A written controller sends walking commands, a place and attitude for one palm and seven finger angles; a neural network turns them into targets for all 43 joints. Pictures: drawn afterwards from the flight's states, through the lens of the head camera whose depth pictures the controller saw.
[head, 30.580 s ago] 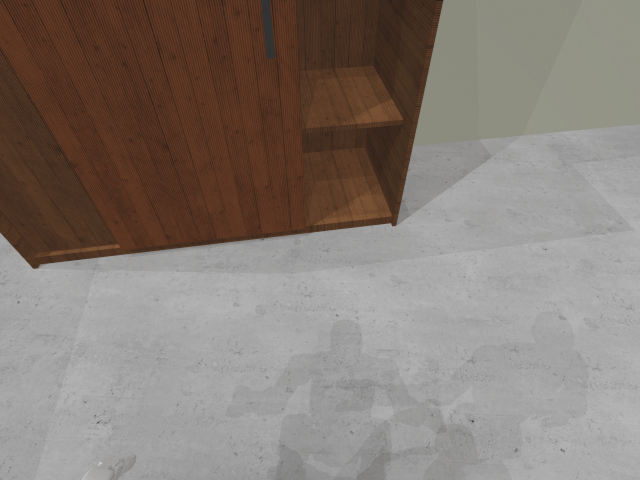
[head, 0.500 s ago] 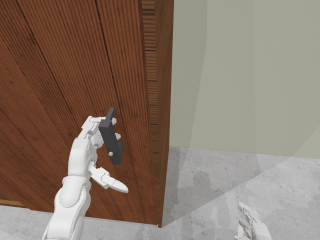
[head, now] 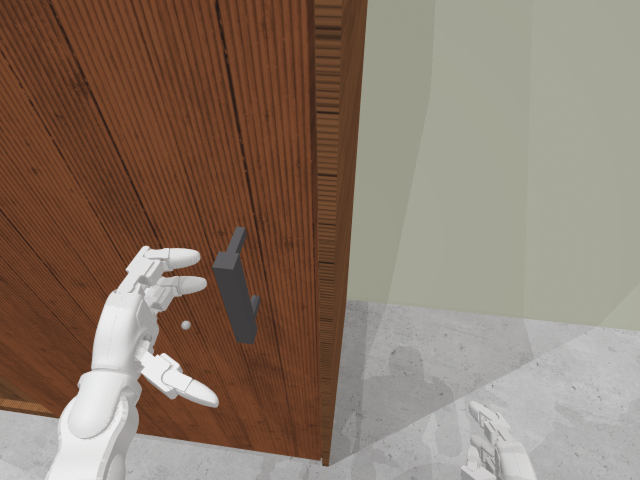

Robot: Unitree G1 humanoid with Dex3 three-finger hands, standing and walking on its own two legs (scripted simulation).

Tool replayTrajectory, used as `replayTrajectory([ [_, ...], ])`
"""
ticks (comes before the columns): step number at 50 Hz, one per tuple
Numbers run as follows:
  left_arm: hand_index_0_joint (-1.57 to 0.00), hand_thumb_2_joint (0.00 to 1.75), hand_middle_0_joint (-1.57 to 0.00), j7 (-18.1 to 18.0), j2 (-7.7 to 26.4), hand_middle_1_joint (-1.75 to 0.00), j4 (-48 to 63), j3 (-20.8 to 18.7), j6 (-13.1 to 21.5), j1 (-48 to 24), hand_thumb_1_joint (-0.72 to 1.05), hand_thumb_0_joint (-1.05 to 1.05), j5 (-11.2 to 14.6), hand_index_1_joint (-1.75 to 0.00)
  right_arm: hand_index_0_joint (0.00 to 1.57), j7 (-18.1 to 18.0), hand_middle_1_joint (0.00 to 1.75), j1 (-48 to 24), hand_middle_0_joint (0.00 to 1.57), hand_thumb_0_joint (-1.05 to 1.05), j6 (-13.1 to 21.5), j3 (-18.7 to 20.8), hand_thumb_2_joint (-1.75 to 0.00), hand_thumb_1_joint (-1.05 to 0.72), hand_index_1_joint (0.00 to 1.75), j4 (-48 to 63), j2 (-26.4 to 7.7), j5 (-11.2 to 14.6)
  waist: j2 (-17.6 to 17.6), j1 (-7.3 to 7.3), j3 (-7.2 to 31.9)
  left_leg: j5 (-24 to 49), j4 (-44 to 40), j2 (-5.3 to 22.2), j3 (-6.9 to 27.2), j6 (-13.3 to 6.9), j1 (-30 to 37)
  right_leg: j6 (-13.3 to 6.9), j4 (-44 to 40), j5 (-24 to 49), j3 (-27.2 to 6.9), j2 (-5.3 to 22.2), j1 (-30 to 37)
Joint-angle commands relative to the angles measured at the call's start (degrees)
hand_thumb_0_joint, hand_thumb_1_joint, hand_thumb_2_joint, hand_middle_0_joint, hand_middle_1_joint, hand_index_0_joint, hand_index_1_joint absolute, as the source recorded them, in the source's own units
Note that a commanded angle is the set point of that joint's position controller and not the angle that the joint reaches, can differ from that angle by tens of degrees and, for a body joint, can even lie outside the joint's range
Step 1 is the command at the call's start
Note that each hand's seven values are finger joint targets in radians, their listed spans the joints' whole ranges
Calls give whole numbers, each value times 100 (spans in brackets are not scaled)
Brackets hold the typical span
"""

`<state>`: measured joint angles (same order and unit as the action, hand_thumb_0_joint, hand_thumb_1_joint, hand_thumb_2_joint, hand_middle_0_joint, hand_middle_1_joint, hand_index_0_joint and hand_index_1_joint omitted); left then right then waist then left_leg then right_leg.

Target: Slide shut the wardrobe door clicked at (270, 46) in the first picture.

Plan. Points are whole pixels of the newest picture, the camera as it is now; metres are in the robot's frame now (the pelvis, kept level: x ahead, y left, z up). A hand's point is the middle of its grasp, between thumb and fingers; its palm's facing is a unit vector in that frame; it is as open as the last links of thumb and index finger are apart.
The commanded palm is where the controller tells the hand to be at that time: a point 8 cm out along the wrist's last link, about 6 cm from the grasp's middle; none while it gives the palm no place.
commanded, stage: slip the hand off the handle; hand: left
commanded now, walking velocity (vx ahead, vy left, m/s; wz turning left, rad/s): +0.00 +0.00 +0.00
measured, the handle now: (242, 287) +0.30 +0.13 +0.11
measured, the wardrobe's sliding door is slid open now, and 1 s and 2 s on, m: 0.00 0.00 0.00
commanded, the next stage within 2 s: draw the hand back to the body in 0.70 s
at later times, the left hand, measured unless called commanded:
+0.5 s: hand (135, 398) +0.17 +0.20 +0.12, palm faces +0.15 -0.98 -0.13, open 14.7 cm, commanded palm +0.13 +0.24 +0.12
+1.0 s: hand (139, 413) +0.16 +0.19 +0.11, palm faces -0.01 -0.99 -0.13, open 14.7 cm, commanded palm +0.11 +0.25 +0.13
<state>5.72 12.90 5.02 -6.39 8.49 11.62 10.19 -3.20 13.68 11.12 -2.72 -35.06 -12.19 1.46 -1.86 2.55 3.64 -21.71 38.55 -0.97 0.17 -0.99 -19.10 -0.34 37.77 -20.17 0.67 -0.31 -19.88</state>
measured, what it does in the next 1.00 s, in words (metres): stands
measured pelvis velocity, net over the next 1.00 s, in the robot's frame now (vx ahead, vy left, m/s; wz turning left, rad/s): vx -0.01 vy -0.01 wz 0.03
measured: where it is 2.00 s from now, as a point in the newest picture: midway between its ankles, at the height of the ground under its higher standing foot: outside the picture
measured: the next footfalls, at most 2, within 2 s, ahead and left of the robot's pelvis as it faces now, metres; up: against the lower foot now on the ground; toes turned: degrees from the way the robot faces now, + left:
none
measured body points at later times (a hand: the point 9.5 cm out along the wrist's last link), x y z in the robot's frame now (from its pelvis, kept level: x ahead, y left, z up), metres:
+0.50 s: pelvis -0.02 -0.02 -0.01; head -0.03 -0.03 +0.44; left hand +0.15 +0.25 +0.12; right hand +0.17 -0.24 -0.07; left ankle -0.02 +0.11 -0.72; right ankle -0.01 -0.12 -0.72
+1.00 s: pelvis -0.01 -0.01 -0.01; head -0.03 -0.02 +0.44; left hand +0.15 +0.24 +0.12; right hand +0.19 -0.22 -0.06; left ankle -0.02 +0.11 -0.72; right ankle -0.01 -0.12 -0.72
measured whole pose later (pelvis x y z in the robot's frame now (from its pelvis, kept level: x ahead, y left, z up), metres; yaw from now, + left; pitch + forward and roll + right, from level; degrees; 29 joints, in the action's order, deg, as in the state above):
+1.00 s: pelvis -0.01 -0.01 -0.01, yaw +2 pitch +1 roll -1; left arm 18.3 17.7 18.5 -11.3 6.1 30.3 17.5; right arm -5.8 14.3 19.7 -2.9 -34.7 -13.1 3.7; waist -3.7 3.3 5.1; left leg -23.0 42.5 -0.3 2.5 -0.6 -20.4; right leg -1.0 39.5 -20.9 3.0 -1.0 -19.5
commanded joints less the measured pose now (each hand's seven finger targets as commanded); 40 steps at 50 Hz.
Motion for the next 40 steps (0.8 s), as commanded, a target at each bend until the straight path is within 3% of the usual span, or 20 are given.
replayTrajectory([
  [1,-25,20,-25,-14,938,-115,1385,-869,518,-939,-55,0,221,-115,20,-67,30,-530,20,0,346,282,-90,-90,30,902,-709,20,-92,59,1008,2162,-492,121,35,145,372,-125,-354,1880,192,-14,466],
  [3,-25,20,-25,115,783,-115,1412,-808,618,-352,-55,0,337,-115,20,-26,30,-506,20,0,426,300,-90,-90,30,946,-692,31,51,95,1016,2260,-456,132,40,127,369,-117,-342,2008,215,-27,503],
  [4,-25,20,-25,202,757,-115,1574,-748,658,-155,-55,0,367,-115,20,-15,30,-530,20,0,458,315,-90,-90,30,971,-707,37,-100,108,1152,2288,-422,128,17,116,407,-110,-321,2043,198,-25,532],
  [5,-25,20,-25,272,697,-115,1641,-657,671,-35,-55,0,421,-115,20,-14,30,-524,20,0,494,304,-90,-90,30,1000,-706,42,45,86,1096,2222,-407,117,25,93,355,-95,-336,2059,198,-19,527],
  [8,-25,20,-25,429,726,-115,1558,-647,611,367,-55,0,468,-115,20,-22,30,-517,20,0,531,302,-90,-90,30,990,-753,74,64,50,611,1690,-453,113,41,49,79,-85,-436,1630,188,-29,314],
  [12,-25,20,-25,434,1000,-115,1657,-905,552,303,-55,0,494,-115,20,-108,30,-559,20,0,583,308,-90,-90,30,994,-778,94,161,-7,188,962,-484,75,50,1,-154,-58,-653,769,107,-2,33],
  [15,-25,20,-25,393,1085,-115,1965,-1046,721,281,-55,0,553,-115,20,-138,30,-564,20,0,676,316,-90,-90,30,1011,-760,84,139,5,372,849,-413,46,46,-24,-121,-41,-686,512,38,20,27],
  [16,-25,20,-25,360,1149,-115,2210,-1036,803,125,-55,0,533,-115,20,-142,30,-584,20,0,695,304,-90,-90,30,1013,-782,83,-104,-37,454,709,-418,49,70,-17,-57,-43,-663,320,35,24,-5],
  [20,-25,20,-25,436,1098,-115,2063,-1139,1008,789,-55,0,630,-115,20,-120,30,-543,20,0,813,320,-90,-90,30,947,-737,73,65,21,563,826,-278,31,57,-27,-153,-39,-631,483,-3,37,65],
  [21,-25,20,-25,460,1151,-115,2076,-1149,1021,791,-55,0,612,-115,20,-117,30,-556,20,0,809,315,-90,-90,30,936,-764,88,-159,5,545,719,-283,21,61,-24,-149,-50,-640,338,-14,45,38],
  [22,-25,20,-25,518,963,-115,2020,-962,1001,904,-55,0,649,-115,20,-109,30,-576,20,0,839,290,-90,-90,30,957,-710,103,-145,-9,336,660,-275,22,61,-27,-198,-47,-676,287,-17,53,-58],
  [23,-25,20,-25,568,959,-115,1889,-960,964,1017,-55,0,662,-115,20,-106,30,-569,20,0,861,298,-90,-90,30,929,-723,114,-8,-18,223,585,-277,23,72,-27,-285,-40,-703,199,-16,52,-92],
  [26,-25,20,-25,681,948,-115,1941,-931,795,1309,-55,0,682,-115,20,-115,30,-661,20,0,895,309,-90,-90,30,956,-754,123,-23,28,154,508,-239,18,72,-49,-354,-34,-779,53,-78,79,-90],
  [29,-25,20,-25,729,1032,-115,2075,-1031,705,1460,-55,0,725,-115,20,-151,30,-640,20,0,910,339,-90,-90,30,1021,-733,139,368,37,229,550,-190,12,77,-63,-409,2,-807,0,-132,96,-67],
  [31,-25,20,-25,666,1154,-115,2433,-1142,786,1439,-55,0,705,-115,20,-159,30,-698,20,0,953,345,-90,-90,30,1036,-719,121,136,88,285,612,-172,14,88,-64,-326,-20,-753,39,-123,97,-36],
  [33,-25,20,-25,622,1113,-115,2481,-1241,864,1879,-55,0,716,-115,20,-131,30,-661,20,0,988,362,-90,-90,30,1047,-653,122,96,151,428,805,-153,21,96,-59,-283,-40,-628,366,-46,69,14],
  [34,-25,20,-25,618,1065,-115,2509,-1240,905,1941,-55,0,732,-115,20,-127,30,-652,20,0,992,355,-90,-90,30,1047,-640,118,241,148,405,866,-135,24,97,-56,-318,-33,-567,498,9,52,14],
  [35,-25,20,-25,622,1082,-115,2574,-1258,946,1976,-55,0,734,-115,20,-120,30,-669,20,0,1004,371,-90,-90,30,1031,-642,127,80,152,448,911,-98,20,92,-54,-291,-40,-534,569,0,40,-21],
  [37,-25,20,-25,625,906,-115,2594,-1019,1006,1838,-55,0,707,-115,20,-117,30,-643,20,0,1020,344,-90,-90,30,1006,-649,127,-98,74,188,811,-127,29,120,-39,-303,-54,-477,496,77,13,-191],
  [40,-25,20,-25,667,896,-115,2511,-892,977,1604,-55,0,711,-115,20,-157,30,-559,20,0,1067,329,-90,-90,30,960,-706,140,-11,-41,66,611,-95,45,189,-46,-356,-47,-482,267,85,-8,-396],
])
